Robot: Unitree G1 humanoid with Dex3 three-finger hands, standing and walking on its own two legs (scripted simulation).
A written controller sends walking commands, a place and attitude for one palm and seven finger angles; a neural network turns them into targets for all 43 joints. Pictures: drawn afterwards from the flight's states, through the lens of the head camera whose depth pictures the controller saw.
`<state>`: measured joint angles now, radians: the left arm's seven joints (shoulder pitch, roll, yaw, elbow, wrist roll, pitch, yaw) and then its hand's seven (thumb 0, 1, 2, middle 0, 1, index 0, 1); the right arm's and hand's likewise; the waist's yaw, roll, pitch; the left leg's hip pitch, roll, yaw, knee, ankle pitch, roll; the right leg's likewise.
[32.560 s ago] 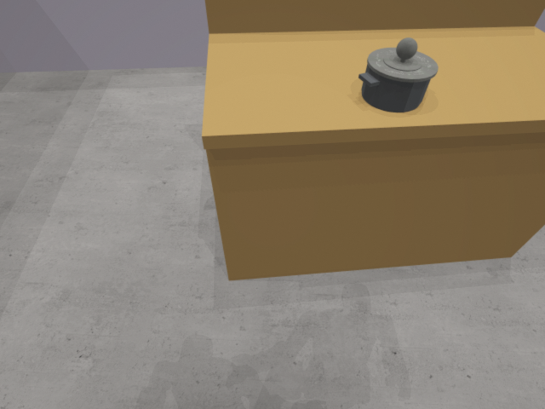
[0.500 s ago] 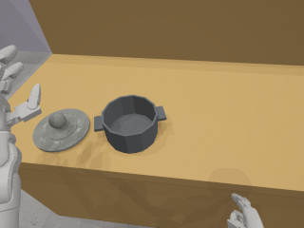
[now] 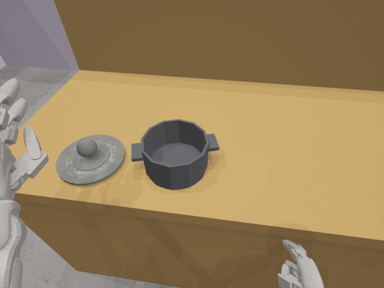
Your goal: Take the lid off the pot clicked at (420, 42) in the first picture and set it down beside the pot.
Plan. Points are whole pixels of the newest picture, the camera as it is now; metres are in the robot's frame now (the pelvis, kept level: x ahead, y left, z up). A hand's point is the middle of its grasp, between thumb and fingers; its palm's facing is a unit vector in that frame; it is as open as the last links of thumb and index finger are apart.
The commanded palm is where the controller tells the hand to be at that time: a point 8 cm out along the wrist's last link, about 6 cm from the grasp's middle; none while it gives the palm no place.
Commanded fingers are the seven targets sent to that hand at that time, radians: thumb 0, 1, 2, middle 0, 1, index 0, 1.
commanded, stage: draw the hand back to the body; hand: left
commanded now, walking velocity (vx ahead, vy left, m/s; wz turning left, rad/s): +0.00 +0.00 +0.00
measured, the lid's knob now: (87, 147) +0.42 +0.33 +0.04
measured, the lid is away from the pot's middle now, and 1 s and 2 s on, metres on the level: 0.23 0.23 0.23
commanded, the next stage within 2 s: step back with the hand held close in 0.54 s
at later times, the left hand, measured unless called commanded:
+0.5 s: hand (32, 191) +0.18 +0.25 +0.21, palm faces +0.44 -0.82 -0.36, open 7.4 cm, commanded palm +0.13 +0.29 +0.21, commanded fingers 0.00 0.90 0.90 -0.20 -0.30 -0.20 -0.30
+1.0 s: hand (27, 205) +0.17 +0.26 +0.19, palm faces +0.29 -0.83 -0.47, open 7.4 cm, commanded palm +0.11 +0.31 +0.21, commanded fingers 0.00 0.90 0.90 -0.20 -0.30 -0.20 -0.30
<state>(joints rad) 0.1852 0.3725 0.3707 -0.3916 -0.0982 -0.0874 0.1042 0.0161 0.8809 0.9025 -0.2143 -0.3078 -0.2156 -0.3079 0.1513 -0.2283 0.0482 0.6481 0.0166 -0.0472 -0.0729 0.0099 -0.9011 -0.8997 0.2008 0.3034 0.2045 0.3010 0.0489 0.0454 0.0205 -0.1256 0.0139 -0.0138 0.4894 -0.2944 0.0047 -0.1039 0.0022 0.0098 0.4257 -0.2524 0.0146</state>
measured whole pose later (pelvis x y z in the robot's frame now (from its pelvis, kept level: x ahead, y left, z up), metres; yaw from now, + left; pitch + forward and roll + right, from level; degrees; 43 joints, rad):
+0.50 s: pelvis +0.00 +0.01 +0.00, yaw +0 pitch -4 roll -1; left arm 0.47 0.37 0.35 -0.61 -0.08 -0.10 0.11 0.02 0.89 0.90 -0.21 -0.30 -0.21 -0.30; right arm 0.18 -0.22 0.04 0.63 0.00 -0.07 -0.07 0.01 -0.90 -0.90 0.20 0.30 0.20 0.30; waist 0.06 0.04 0.01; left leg -0.14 0.00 -0.01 0.51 -0.31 0.02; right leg -0.11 -0.01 0.01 0.43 -0.26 0.03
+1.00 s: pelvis -0.03 +0.03 -0.01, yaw -2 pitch +1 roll -1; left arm 0.59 0.46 0.45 -0.72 -0.07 -0.19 0.09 0.02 0.89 0.90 -0.21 -0.30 -0.22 -0.30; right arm 0.20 -0.21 0.01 0.53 0.02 -0.02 -0.05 0.01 -0.90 -0.90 0.20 0.30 0.20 0.30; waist 0.00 -0.05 0.03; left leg -0.32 -0.01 0.03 0.59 -0.29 0.05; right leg -0.30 -0.03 0.02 0.52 -0.24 0.03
